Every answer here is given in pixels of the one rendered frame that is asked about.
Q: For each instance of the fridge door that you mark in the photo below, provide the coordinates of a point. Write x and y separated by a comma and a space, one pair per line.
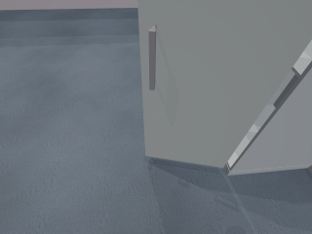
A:
217, 65

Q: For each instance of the handle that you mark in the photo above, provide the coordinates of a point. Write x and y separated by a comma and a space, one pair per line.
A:
152, 56

